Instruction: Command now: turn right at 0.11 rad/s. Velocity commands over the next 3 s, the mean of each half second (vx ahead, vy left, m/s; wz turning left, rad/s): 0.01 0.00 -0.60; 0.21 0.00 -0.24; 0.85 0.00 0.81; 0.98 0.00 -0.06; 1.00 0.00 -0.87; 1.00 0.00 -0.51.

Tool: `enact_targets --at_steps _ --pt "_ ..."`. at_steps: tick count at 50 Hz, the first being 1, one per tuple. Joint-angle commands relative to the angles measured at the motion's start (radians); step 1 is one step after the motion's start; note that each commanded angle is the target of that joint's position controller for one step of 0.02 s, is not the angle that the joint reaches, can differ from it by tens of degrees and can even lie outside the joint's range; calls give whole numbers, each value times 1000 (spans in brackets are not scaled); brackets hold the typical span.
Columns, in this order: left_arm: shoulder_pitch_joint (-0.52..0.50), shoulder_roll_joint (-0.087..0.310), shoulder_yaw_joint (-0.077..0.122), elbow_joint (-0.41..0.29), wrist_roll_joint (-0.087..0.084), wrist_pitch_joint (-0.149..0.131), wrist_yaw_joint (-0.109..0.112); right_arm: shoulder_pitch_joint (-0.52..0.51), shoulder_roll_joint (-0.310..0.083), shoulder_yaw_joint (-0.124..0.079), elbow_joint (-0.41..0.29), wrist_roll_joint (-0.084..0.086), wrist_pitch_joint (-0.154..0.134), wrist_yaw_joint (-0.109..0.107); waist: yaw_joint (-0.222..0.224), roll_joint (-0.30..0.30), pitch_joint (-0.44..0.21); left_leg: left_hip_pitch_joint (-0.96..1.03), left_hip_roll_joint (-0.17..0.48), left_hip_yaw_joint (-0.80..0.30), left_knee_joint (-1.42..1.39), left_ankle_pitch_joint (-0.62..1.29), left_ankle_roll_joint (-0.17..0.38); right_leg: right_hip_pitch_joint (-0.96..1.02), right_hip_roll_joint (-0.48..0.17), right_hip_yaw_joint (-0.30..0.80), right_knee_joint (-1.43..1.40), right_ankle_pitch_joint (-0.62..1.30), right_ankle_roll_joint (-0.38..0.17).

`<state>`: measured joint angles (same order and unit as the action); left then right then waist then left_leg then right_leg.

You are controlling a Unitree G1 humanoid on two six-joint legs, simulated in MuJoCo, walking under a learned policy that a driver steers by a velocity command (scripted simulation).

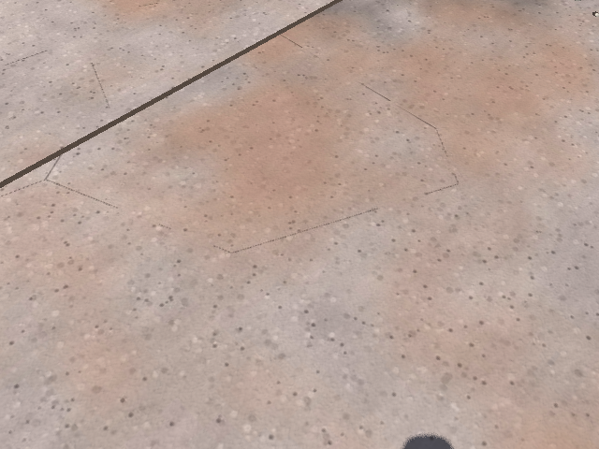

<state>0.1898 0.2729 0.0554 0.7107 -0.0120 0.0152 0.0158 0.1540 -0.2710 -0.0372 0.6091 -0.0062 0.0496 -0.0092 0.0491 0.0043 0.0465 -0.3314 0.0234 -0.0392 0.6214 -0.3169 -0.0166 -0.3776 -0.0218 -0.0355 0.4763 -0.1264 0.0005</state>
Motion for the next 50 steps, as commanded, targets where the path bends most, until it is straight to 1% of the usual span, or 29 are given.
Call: enact_targets --at_steps 1,2,3,5,6,8,13,18,19,20,21,22,23,24,25,26,27,33,37,38,40,43,44,45,46,47,48,49,50 --pt "8 56 2 -51 6 -27 -33 181 -170 -50 -20 -21 -3 -10 -72 39 -180 394 185 -190 -254 186 109 -154 -40 117 91 -283 -31" --pt "-33 66 12 -99 -5 -37 -26 110 -263 -79 -18 -46 3 -14 -63 291 -132 176 386 -317 -303 198 263 -231 36 13 250 -449 17" --pt "-74 170 43 -95 -9 -32 -14 82 -224 -74 -42 -59 -13 -18 -107 215 -92 85 371 -296 -337 201 313 -198 8 60 477 -451 46" --pt "28 161 65 -43 -22 4 10 -42 -139 -50 -52 -39 -40 -29 -37 192 -55 84 287 -153 -327 279 241 -260 14 80 704 -379 66" --pt "64 157 70 -30 -14 22 21 -83 -107 -42 -57 -23 -49 -34 -26 195 -50 100 275 -102 -316 325 219 -286 8 86 767 -328 84" --pt "60 126 66 -48 -14 39 26 -85 -76 -34 -50 -16 -51 -45 -23 147 -50 128 259 -22 -303 370 206 -303 -8 67 784 -254 106" --pt "-47 46 26 -147 -9 37 -27 -17 -134 -67 -16 -10 -32 -56 -90 146 -107 253 306 49 -250 419 219 -219 -62 2 440 -241 98" --pt "22 96 52 -164 -14 52 -51 -43 -175 -95 5 29 -43 -27 -46 149 -117 218 348 110 -147 471 165 -26 -20 -85 183 -191 12" --pt "58 107 63 -152 -14 55 -43 -32 -159 -95 19 36 -46 -21 -25 117 -122 172 321 157 -67 419 116 69 8 -87 84 -105 -18" --pt "126 169 90 -136 -9 51 -24 25 -125 -91 42 27 -50 -11 -8 -23 -141 62 239 228 122 285 42 229 0 11 -22 137 -72" --pt "169 340 131 -156 -2 43 -3 -16 -62 -70 -23 -25 -56 -8 -20 -379 -137 -330 74 274 486 -283 -75 453 -270 449 -28 661 -236" --pt "176 322 117 -179 38 10 -18 -140 -77 -66 -64 -27 -64 -14 50 -313 -259 -441 -25 29 666 -422 -85 445 -372 644 -85 597 -406" --pt "150 284 105 -173 36 -13 -25 -183 -111 -74 -66 -3 -65 -18 52 -185 -239 -466 -6 -35 709 -354 -62 443 -334 557 -106 484 -379" --pt "101 257 98 -168 14 -22 -17 -179 -104 -73 -59 4 -67 -25 15 -136 -188 -474 2 -54 675 -261 -39 405 -278 491 -101 398 -321" --pt "39 222 87 -178 -10 -17 -6 -155 -115 -78 -41 -6 -67 -35 -18 -79 -162 -470 17 -66 619 -179 -34 366 -238 445 -99 346 -272" --pt "-25 202 77 -192 -20 -7 5 -131 -131 -85 -34 -11 -66 -39 -53 -84 -151 -415 15 -69 566 -118 -34 299 -205 407 -104 322 -245" --pt "-50 199 74 -204 -14 2 13 -114 -124 -84 -24 -12 -66 -35 -67 -99 -157 -363 -8 -56 544 -73 -40 254 -177 390 -107 325 -234" --pt "-63 220 82 -211 -8 20 32 -71 -82 -64 19 1 -66 -18 -62 -120 -182 -245 -66 -61 239 31 -70 208 -127 409 -87 124 -204" --pt "-61 147 40 -190 23 21 12 -53 -90 -54 29 5 -61 -3 -22 -161 -191 -89 -10 -14 176 18 -58 130 -149 393 -48 160 -211" --pt "-35 109 22 -171 25 17 4 -32 -74 -43 33 7 -65 7 -14 -151 -217 -32 1 3 141 23 -43 116 -145 392 -82 -92 -206" --pt "4 181 34 -149 24 2 -15 -22 -97 -46 28 36 -80 22 1 -206 -124 -10 -36 79 119 -37 9 37 -156 443 -161 -593 -211" --pt "-66 161 24 -142 10 -33 -16 114 -99 -49 79 47 -114 28 -86 -181 -6 64 -29 88 -56 -100 108 -27 -151 388 -119 -672 -180" --pt "-108 118 15 -154 5 -46 -9 229 -102 -50 125 40 -126 30 -121 -96 5 145 19 -26 -137 -157 144 -89 -98 294 50 -591 -143" --pt "-136 54 2 -187 -4 -67 -7 323 -158 -57 148 25 -143 31 -116 118 12 223 179 -415 -331 -435 241 -247 35 101 408 -443 -60" --pt "-180 90 9 -242 -43 -104 -7 341 -245 -80 133 2 -158 47 -121 268 110 296 320 -879 -540 -668 379 -529 99 99 570 -472 -41" --pt "-207 132 20 -233 -64 -133 -10 306 -209 -73 118 3 -170 46 -121 176 151 311 344 -888 -538 -654 375 -601 39 173 630 -369 -53" --pt "-224 130 20 -226 -49 -150 -15 300 -170 -63 108 8 -174 42 -121 134 130 344 297 -778 -505 -512 341 -598 21 180 626 -259 -54" --pt "-205 137 14 -195 107 -110 -35 279 -201 -80 127 -33 -131 45 -109 55 97 306 218 -610 -489 -408 267 -529 -5 117 564 -180 -29" --pt "-201 112 14 -196 118 -93 -50 299 -185 -76 129 -22 -118 35 -120 80 73 285 161 -529 -487 -298 242 -456 -1 93 526 -149 -4"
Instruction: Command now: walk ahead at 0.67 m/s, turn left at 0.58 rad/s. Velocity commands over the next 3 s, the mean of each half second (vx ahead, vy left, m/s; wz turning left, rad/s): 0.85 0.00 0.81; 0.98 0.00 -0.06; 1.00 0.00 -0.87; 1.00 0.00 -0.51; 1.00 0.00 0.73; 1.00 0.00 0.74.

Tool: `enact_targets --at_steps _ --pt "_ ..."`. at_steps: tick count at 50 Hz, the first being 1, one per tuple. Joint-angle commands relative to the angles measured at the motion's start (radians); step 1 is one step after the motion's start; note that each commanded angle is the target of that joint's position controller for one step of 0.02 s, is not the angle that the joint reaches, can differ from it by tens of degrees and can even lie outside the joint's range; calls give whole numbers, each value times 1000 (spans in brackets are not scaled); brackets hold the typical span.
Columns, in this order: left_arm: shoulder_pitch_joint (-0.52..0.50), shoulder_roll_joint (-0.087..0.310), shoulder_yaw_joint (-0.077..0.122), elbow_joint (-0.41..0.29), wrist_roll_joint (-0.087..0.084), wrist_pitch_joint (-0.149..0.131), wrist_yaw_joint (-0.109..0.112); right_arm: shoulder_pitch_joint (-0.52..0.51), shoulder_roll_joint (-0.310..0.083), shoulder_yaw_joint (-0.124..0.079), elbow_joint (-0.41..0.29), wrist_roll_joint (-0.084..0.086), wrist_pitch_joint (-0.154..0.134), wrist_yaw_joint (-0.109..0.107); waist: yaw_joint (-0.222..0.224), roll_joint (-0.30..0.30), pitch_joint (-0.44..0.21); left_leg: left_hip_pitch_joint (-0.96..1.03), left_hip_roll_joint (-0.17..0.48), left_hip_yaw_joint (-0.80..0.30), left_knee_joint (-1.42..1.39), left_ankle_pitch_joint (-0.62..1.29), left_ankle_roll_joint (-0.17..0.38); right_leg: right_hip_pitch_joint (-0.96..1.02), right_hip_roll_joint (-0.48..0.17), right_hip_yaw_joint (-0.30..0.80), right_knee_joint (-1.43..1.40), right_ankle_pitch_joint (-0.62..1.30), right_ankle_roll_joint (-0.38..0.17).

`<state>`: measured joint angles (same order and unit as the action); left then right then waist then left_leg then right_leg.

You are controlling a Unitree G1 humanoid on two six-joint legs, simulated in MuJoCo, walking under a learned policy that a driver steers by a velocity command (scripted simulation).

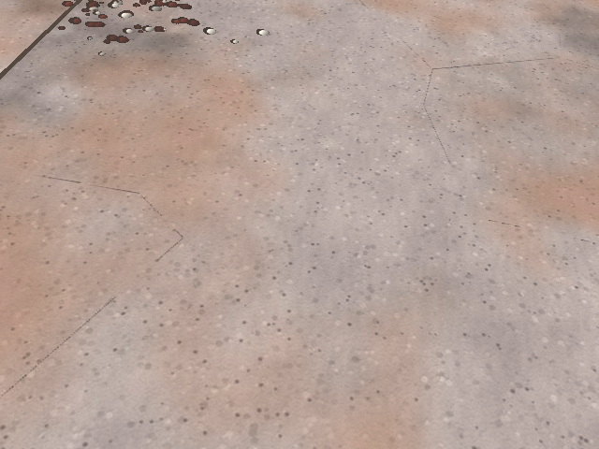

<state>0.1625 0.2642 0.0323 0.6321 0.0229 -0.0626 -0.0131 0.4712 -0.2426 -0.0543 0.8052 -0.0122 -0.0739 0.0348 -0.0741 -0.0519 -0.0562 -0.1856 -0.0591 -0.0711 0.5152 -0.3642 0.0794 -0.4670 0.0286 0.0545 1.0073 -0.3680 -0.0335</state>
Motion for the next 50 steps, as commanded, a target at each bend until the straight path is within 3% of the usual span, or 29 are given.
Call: enact_targets --at_steps 1,4,9,11,13,14,15,16,17,18,20,21,23,27,30,32,33,34,35,36,37,38,39,40,41,42,45,48,50 --pt "-170 93 27 -111 67 -1 -31 -3 -181 -50 -50 -7 10 -14 1 168 159 114 199 -432 -382 -147 140 -308 -46 -17 -27 124 53" --pt "-209 67 13 -118 26 22 -39 51 -165 -52 -19 2 17 -21 -17 185 129 127 164 -385 -365 -13 151 -274 -26 -46 -131 151 91" --pt "-344 70 2 -154 8 11 -38 90 -185 -66 6 -2 25 -27 -66 218 129 126 162 -416 -314 83 157 -171 19 -64 -384 157 100" --pt "-279 88 7 -146 -3 2 -27 38 -200 -71 -1 0 21 -30 -14 235 105 51 179 -432 -279 231 131 28 27 -50 -458 167 84" --pt "2 163 40 -64 -2 -10 6 -63 -243 -83 -25 8 4 -23 143 161 -28 -109 119 -357 -24 550 69 480 33 -46 -510 165 40" --pt "211 244 70 -23 16 -15 33 -95 -227 -78 -38 16 -9 -14 252 62 -160 -264 38 -267 267 495 38 767 -89 44 -492 34 7" --pt "355 340 91 -13 52 -15 48 -55 -72 -38 -89 43 -22 -19 264 -226 -340 -500 -80 -146 609 -116 22 1000 -424 519 -650 -519 -54" --pt "238 323 87 -20 48 -3 49 -60 -94 -25 -104 41 -6 -24 185 -261 -268 -597 -23 -88 776 -112 31 823 -493 835 -793 -665 -93" --pt "140 215 64 -34 45 1 47 -130 -132 -31 -93 15 10 -21 160 -115 -98 -632 45 -57 824 -12 37 677 -452 697 -770 -577 -91" --pt "126 155 49 -19 39 0 42 -174 -136 -31 -90 -7 19 -6 151 -16 -9 -623 89 -30 797 45 32 574 -407 511 -762 -392 -90" --pt "147 112 33 26 33 -11 38 -216 -112 -27 -95 -28 41 23 121 -42 90 -608 141 -16 755 76 16 454 -324 277 -815 -159 -71" --pt "165 100 30 49 23 -22 33 -242 -100 -20 -112 -28 54 34 112 -77 118 -624 159 -13 744 88 10 436 -317 213 -830 -81 -64" --pt "204 70 23 88 7 -41 19 -316 -83 -9 -149 -25 72 49 104 -61 145 -690 169 0 762 133 9 446 -310 96 -848 94 -53" --pt "174 86 23 122 9 -64 16 -458 -93 13 -232 -20 73 70 57 -36 197 -672 166 56 612 290 9 376 -270 -157 -907 376 -25" --pt "269 109 18 181 8 -71 14 -568 -58 46 -262 -30 53 83 85 35 251 -419 91 157 304 362 57 275 -255 -233 -1021 604 -43" --pt "299 201 31 209 4 -63 18 -548 -97 39 -240 -31 47 66 54 6 202 -279 -5 221 227 285 86 390 -274 -250 -930 1122 -69" --pt "317 244 36 226 3 -50 24 -479 -127 30 -220 -40 46 52 4 -24 136 -169 -48 238 210 199 98 442 -292 -247 -785 1361 -80" --pt "312 278 39 242 3 -35 29 -312 -162 13 -173 -48 46 34 -88 -53 36 22 -63 209 191 127 114 438 -304 -224 -563 1458 -87" --pt "278 287 37 242 -7 -24 32 -100 -206 -9 -110 -54 42 12 -208 -55 -70 289 -22 140 69 175 137 342 -281 -210 -272 1363 -82" --pt "307 178 16 218 1 -23 19 -9 -305 -38 -72 -71 41 -12 -167 57 -195 551 201 -104 82 -57 134 114 -171 -173 131 566 -73" --pt "422 61 -8 164 -51 -31 8 -41 -363 -51 -108 -75 26 -17 -44 258 -403 763 536 -637 -44 -185 193 -186 -39 -25 501 -133 -59" --pt "238 185 23 138 -48 -32 19 -52 -319 -54 -103 -54 27 -27 -117 72 -335 607 481 -616 -174 -157 146 -246 -53 49 525 12 -75" --pt "201 154 22 124 -49 -31 15 -109 -269 -38 -65 -49 14 -32 -48 81 -114 423 440 -443 -197 -61 129 -279 -94 29 459 95 -71" --pt "218 117 13 148 -39 -23 8 -157 -210 -27 -52 -47 1 -28 4 47 1 258 398 -321 -239 23 105 -239 -138 18 376 126 -66" --pt "242 93 12 175 -24 -3 -3 -200 -173 -17 -45 -41 -9 -28 50 59 51 147 335 -194 -274 63 67 -178 -161 24 333 140 -61" --pt "307 66 8 198 -14 20 -13 -201 -148 -9 -39 -32 -17 -29 87 112 56 72 336 -131 -308 65 62 -119 -170 18 317 147 -48" --pt "210 40 17 193 -6 59 -31 -189 -93 1 4 -1 -50 -19 107 86 153 32 265 63 -390 196 2 -209 -191 0 270 203 -42" --pt "49 9 3 120 -16 55 -43 -172 -69 8 28 -7 -69 -15 105 143 213 -2 203 256 -422 465 -28 -242 -167 -82 101 375 -48" --pt "-7 18 -3 99 -18 47 -53 -161 -82 10 37 -7 -71 -25 110 113 211 52 186 335 -426 655 -43 -222 -130 -152 -39 452 -74"
Over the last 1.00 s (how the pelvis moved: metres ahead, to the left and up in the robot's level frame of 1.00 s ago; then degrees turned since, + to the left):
0.08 -0.04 0.01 -28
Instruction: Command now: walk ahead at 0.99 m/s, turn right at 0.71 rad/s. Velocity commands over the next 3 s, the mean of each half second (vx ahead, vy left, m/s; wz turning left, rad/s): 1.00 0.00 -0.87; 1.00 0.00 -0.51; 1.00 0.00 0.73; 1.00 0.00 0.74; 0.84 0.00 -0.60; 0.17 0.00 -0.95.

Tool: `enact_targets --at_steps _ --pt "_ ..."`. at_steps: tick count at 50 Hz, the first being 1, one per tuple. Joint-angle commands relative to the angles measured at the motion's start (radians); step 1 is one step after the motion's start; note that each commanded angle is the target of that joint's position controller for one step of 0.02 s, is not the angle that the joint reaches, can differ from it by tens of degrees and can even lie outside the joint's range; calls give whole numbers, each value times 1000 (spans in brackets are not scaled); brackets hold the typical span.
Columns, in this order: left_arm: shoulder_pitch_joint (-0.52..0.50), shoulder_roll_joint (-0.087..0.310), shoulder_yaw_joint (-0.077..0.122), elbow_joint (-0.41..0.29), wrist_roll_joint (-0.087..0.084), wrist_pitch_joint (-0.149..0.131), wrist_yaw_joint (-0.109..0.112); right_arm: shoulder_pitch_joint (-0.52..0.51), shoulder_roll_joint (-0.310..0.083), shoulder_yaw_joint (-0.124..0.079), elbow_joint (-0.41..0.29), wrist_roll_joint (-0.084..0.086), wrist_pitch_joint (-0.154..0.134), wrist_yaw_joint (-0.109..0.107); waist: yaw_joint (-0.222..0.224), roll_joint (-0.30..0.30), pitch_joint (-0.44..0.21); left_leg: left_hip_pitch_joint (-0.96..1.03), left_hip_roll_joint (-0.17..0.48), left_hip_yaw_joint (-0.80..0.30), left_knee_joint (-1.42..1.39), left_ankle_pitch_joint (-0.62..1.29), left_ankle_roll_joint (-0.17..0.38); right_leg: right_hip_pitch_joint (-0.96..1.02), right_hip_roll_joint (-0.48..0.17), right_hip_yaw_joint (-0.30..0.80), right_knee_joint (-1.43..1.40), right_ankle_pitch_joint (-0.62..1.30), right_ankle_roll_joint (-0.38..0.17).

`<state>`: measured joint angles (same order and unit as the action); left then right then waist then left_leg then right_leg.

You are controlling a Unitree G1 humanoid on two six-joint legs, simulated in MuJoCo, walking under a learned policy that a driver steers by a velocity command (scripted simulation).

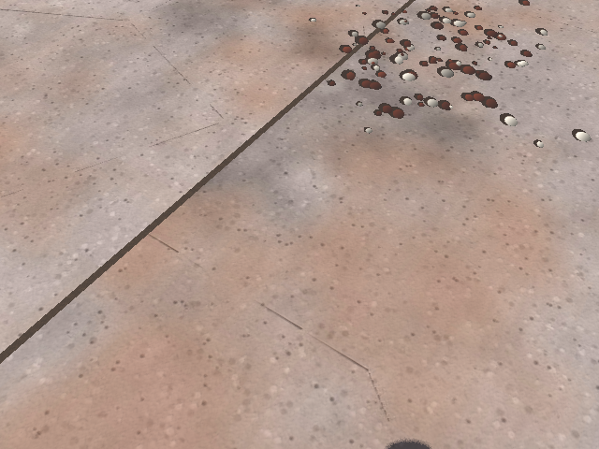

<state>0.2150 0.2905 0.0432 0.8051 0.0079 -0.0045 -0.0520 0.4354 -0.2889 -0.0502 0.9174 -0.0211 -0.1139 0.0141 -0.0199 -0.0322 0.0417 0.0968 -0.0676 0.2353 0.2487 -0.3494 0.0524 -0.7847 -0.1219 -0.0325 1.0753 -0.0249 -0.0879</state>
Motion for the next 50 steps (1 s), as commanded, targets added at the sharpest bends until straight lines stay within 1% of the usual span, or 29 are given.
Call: enact_targets --at_steps 1,4,6,7,8,9,10,11,12,13,16,20,23,25,27,28,29,30,31,32,33,34,38,41,43,45,47,49,50 --pt "-92 -6 -19 -88 0 -15 -22 -119 -53 4 -71 6 -31 -13 56 78 120 -209 202 52 -165 726 -24 130 33 -95 -199 137 -33" --pt "-49 37 -13 -78 1 -16 -29 -99 -143 -10 -75 7 -18 -46 108 105 30 -59 249 76 -15 1288 -46 311 147 -187 -327 150 -74" --pt "203 118 18 -13 -3 -4 -15 -167 -217 -33 -107 -5 19 -65 252 162 -110 -40 291 50 302 1534 -44 571 210 -174 -302 4 -108" --pt "408 167 45 48 1 1 -1 -228 -231 -40 -129 -14 39 -64 348 149 -183 -121 302 16 585 1468 -26 767 212 -116 -320 -90 -146" --pt "504 208 74 79 -10 1 20 -255 -203 -39 -124 -14 52 -45 383 49 -186 -264 203 19 994 949 -17 915 190 -26 -420 -141 -197" --pt "383 239 84 85 -21 10 34 -283 -30 10 -164 -33 35 -19 245 -226 -22 -631 2 -41 1383 -90 -32 913 123 166 -396 -9 -227" --pt "282 318 91 27 9 13 34 -152 -1 30 -281 -11 10 -14 86 -276 -208 -931 -25 -256 1530 -170 -62 1121 -48 700 -601 -161 -428" --pt "244 271 92 -10 17 10 41 -193 -61 36 -289 -25 -20 -14 112 -102 -204 -1005 31 -345 1449 -102 -45 1093 -133 923 -846 -500 -418" --pt "216 194 76 -3 20 4 48 -239 -112 28 -277 -24 -30 -13 76 76 -66 -977 84 -351 1322 -11 -45 920 -115 874 -901 -558 -351" --pt "187 168 66 9 13 -8 47 -278 -109 29 -277 -38 -22 -16 34 149 0 -908 120 -344 1229 13 -55 770 -69 764 -894 -470 -302" --pt "158 150 51 3 -4 -59 55 -286 -76 49 -286 -60 44 -11 -27 149 61 -743 189 -316 1011 16 -113 475 55 535 -901 -230 -270" --pt "204 168 64 5 -12 -78 49 -511 -28 75 -383 -33 49 8 61 80 77 -664 169 -234 600 306 -128 432 158 393 -903 80 -206" --pt "273 184 76 20 -18 -73 40 -581 -23 80 -415 -13 44 7 137 8 15 -636 101 -206 411 444 -102 599 146 409 -853 317 -156" --pt "257 192 81 16 -14 -72 45 -585 -42 74 -431 -8 38 1 130 -18 -5 -570 79 -227 309 444 -83 664 127 425 -803 397 -131" --pt "205 230 90 -1 -10 -77 49 -444 -111 44 -394 -5 32 -15 55 -27 -107 -332 28 -248 262 364 -65 688 128 440 -642 604 -81" --pt "153 272 98 -14 -2 -81 45 -279 -168 18 -355 4 28 -29 -47 -35 -197 -158 35 -267 277 283 -55 668 133 443 -457 634 -63" --pt "78 262 95 -33 7 -91 41 -38 -221 -11 -293 1 25 -48 -181 -23 -291 81 95 -292 310 183 -41 554 166 410 -210 547 -48" --pt "69 93 52 -64 16 -100 43 155 -273 -33 -253 -31 21 -67 -206 170 -395 300 338 -529 304 -153 -26 368 232 326 136 -172 -56" --pt "219 23 18 -131 -46 -92 41 18 -342 -47 -277 -62 26 -54 -38 492 -486 375 569 -1147 46 -354 76 109 292 211 349 -499 -24" --pt "166 115 20 -89 -10 -69 53 -115 -226 -42 -306 -47 34 -44 -41 287 -341 231 508 -1113 4 -537 95 22 185 184 377 -361 -38" --pt "91 145 29 -89 10 -56 43 -171 -136 -21 -308 -36 38 -39 -41 161 -219 96 455 -903 16 -430 86 26 141 150 327 -272 -29" --pt "48 142 30 -92 19 -46 30 -163 -104 -14 -280 -40 39 -35 -37 65 -142 -10 418 -757 12 -234 77 46 111 134 297 -249 -20" --pt "-57 28 -9 -177 43 -13 -16 -34 -40 8 -144 -11 -1 -14 7 111 -29 -182 343 -483 -50 94 58 31 49 159 223 -244 -14" --pt "-148 45 -26 -232 44 -20 -20 -45 -89 1 -120 -9 -21 -3 44 107 43 -252 318 -371 -135 203 91 -8 84 188 43 -162 1" --pt "-238 70 -36 -259 42 -32 -33 -38 -105 -1 -105 6 -16 1 43 71 80 -306 252 -266 -200 310 83 95 94 62 -208 -47 9" --pt "-307 46 -57 -270 38 -46 -47 0 -144 -8 -84 15 -13 5 26 72 99 -372 261 -260 -279 470 98 299 94 -32 -350 30 1" --pt "-303 69 -51 -257 36 -53 -32 32 -205 -20 -64 11 -9 7 34 77 64 -253 275 -238 -193 793 97 385 129 -42 -413 -22 -8" --pt "-102 128 -22 -199 47 -62 2 47 -258 -30 -44 10 1 -3 141 128 -92 -175 282 -227 134 1137 78 629 189 -29 -450 -158 -24" --pt "88 165 -1 -138 55 -67 20 28 -256 -28 -46 17 8 -6 240 128 -185 -285 241 -216 404 1012 62 869 159 6 -504 -151 -27"
Over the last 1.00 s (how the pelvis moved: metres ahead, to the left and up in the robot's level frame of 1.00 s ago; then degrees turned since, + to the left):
0.70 0.26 0.00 22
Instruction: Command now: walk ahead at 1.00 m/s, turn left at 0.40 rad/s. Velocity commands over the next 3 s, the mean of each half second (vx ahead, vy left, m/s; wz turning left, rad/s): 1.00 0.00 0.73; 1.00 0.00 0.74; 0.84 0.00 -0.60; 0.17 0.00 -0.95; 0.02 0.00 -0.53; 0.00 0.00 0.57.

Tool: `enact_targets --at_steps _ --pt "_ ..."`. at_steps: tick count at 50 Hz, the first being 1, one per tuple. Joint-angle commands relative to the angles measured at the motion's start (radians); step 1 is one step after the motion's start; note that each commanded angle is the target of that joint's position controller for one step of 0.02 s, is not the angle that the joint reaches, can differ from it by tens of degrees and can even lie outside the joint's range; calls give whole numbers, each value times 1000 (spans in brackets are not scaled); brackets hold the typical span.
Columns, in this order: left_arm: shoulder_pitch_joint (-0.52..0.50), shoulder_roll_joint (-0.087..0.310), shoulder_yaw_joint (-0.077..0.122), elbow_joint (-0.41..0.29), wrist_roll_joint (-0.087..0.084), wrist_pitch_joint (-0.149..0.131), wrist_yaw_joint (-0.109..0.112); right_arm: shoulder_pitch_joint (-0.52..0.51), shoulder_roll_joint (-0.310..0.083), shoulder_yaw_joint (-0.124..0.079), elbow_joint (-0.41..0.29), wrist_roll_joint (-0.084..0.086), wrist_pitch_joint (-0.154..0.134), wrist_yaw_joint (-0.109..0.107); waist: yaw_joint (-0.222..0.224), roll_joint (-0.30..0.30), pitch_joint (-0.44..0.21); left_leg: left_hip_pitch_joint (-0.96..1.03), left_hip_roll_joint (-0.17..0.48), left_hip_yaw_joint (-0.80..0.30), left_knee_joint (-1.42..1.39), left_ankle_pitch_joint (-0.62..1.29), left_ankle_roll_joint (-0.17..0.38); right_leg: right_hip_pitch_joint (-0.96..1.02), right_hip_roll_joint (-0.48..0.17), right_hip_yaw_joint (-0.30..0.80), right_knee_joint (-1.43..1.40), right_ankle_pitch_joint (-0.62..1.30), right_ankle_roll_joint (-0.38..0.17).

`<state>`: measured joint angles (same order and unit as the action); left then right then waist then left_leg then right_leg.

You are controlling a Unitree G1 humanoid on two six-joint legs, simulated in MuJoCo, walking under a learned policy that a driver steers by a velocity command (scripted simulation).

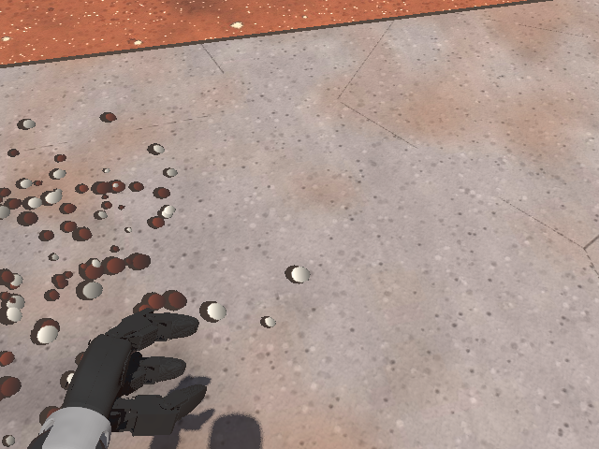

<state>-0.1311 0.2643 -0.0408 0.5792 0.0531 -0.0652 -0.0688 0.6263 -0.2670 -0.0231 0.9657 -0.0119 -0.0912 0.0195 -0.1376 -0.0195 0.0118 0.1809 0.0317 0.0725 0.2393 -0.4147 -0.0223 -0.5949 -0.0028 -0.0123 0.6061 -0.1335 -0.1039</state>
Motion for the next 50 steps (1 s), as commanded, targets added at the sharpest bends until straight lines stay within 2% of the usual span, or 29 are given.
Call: enact_targets --at_steps 1,2,3,4,5,7,12,13,16,18,20,22,23,24,25,27,30,33,35,39,41,42,43,44,45,46,47,48,50 --pt "576 279 114 118 33 -10 63 -145 -183 -34 -122 4 -14 -7 377 7 -282 -581 65 -46 767 606 134 916 -191 222 -53 -325 -17" --pt "581 338 129 104 47 -13 75 -42 -31 -9 -166 32 -11 -5 267 -205 -431 -844 -29 -118 1108 -79 131 1069 -468 691 -191 -578 -63" --pt "545 283 125 106 16 -5 75 -149 -132 -32 -182 32 0 -10 292 -108 -368 -919 -11 -157 1180 26 144 939 -447 765 -314 -589 -63" --pt "466 199 107 122 4 -12 73 -230 -136 -37 -195 26 6 -8 248 -57 -168 -958 35 -151 1128 132 142 787 -385 565 -316 -458 -55" --pt "422 154 101 135 -2 -20 68 -241 -104 -30 -186 20 11 0 210 -46 -77 -937 64 -141 1081 168 131 670 -340 435 -340 -294 -49" --pt "405 106 90 158 -16 -34 70 -199 -68 -31 -163 1 46 15 139 -90 -27 -859 92 -138 1049 177 107 532 -288 249 -387 -135 -20" --pt "427 33 78 230 -39 -71 64 -409 -22 -25 -238 -10 91 43 113 -49 83 -956 93 -65 948 328 97 481 -174 -99 -482 181 41" --pt "434 61 83 232 -36 -79 63 -445 -1 -12 -277 -8 87 51 99 -98 97 -936 109 -57 874 391 105 452 -200 -133 -480 274 35" --pt "443 99 90 249 -34 -79 75 -563 -36 -3 -312 -9 81 70 105 -6 135 -835 54 53 616 496 146 482 -166 -254 -519 443 66" --pt "481 162 100 253 -34 -73 90 -562 -59 -5 -312 -9 77 76 85 -18 94 -708 -33 130 520 508 181 572 -187 -284 -422 893 84" --pt "471 238 120 235 -26 -41 109 -392 -117 -24 -266 -3 78 65 -15 -75 -25 -516 -110 150 523 392 211 642 -221 -272 -158 1235 96" --pt "384 265 132 198 -13 -5 107 -8 -209 -75 -152 -5 79 33 -186 -47 -191 -87 -138 40 465 256 276 472 -231 -224 408 1085 69" --pt "350 188 121 199 -17 -7 85 -55 -257 -109 -151 28 93 8 -149 159 -119 15 -78 -106 366 207 309 223 -17 -214 843 108 92" --pt "490 85 83 85 -15 -30 75 -183 -384 -122 -198 -14 105 7 73 325 -206 222 150 -632 306 340 500 -177 70 -74 1155 -374 147" --pt "411 129 74 42 -14 -59 77 -183 -377 -132 -243 -10 109 -2 0 164 -319 266 235 -904 74 3 567 -298 43 105 1151 -320 132" --pt "324 151 72 38 -9 -73 75 -232 -245 -101 -207 -6 90 -20 96 -68 -25 -105 191 -799 -33 -31 441 -251 -67 119 877 -222 122" --pt "349 120 56 51 26 -3 75 -293 -193 -75 -215 2 43 -23 190 -83 63 -469 56 -558 -41 182 395 -48 -126 97 674 -257 167" --pt "188 79 37 -26 11 10 58 -291 -205 -81 -223 7 18 -16 157 -38 102 -619 -35 -442 -81 288 365 43 -129 31 372 -81 189" --pt "102 51 25 -56 -13 6 49 -270 -213 -90 -223 11 17 -7 108 3 88 -600 -71 -415 -69 379 315 115 -94 12 171 128 178" --pt "61 92 36 -76 -31 -3 54 -225 -234 -106 -217 16 20 -5 60 63 26 -398 -27 -468 22 592 253 199 -35 30 -37 215 147" --pt "182 155 63 -42 -31 -9 69 -248 -265 -113 -225 7 21 -12 120 66 -57 -313 -23 -489 188 799 210 351 14 43 -80 88 132" --pt "350 194 85 4 -30 -13 80 -266 -293 -115 -217 -1 19 -10 215 49 -158 -277 -26 -443 364 920 193 492 29 -1 -72 17 112" --pt "564 225 105 61 -19 -19 98 -297 -258 -103 -217 -9 9 -9 325 36 -242 -370 -48 -391 622 875 175 701 -23 8 -40 -46 87" --pt "763 278 122 102 6 -25 115 -305 -111 -61 -238 -21 -7 -15 369 -141 -336 -541 -104 -322 989 356 171 881 -234 277 -63 -407 67" --pt "650 370 144 117 17 -22 99 -109 -27 -31 -278 30 -12 3 181 -506 -399 -837 -233 -249 1179 -64 127 974 -424 998 -374 -603 -88" --pt "510 241 135 82 4 -14 80 -193 -104 -27 -240 -11 5 -10 187 -228 -209 -967 -123 -237 1224 23 149 856 -384 987 -384 -735 -134" --pt "471 171 122 85 -14 -14 70 -319 -135 -32 -259 -27 8 1 204 -60 -119 -962 -89 -225 1175 97 137 739 -327 787 -358 -614 -137" --pt "477 149 118 114 -12 -15 64 -394 -136 -29 -283 -36 6 8 196 15 -63 -929 -63 -217 1103 115 127 631 -275 654 -355 -448 -123" --pt "535 120 104 186 -23 -23 61 -467 -102 -13 -339 -63 17 23 155 -47 -3 -901 -12 -186 977 79 100 518 -189 512 -367 -276 -105"
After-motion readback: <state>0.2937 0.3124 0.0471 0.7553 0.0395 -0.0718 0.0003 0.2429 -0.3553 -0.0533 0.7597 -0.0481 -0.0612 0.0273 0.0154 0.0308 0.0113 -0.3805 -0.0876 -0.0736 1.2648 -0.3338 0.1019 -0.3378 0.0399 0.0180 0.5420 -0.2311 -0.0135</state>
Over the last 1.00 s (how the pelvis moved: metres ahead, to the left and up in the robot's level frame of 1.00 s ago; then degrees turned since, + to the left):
0.87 -0.28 -0.01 -41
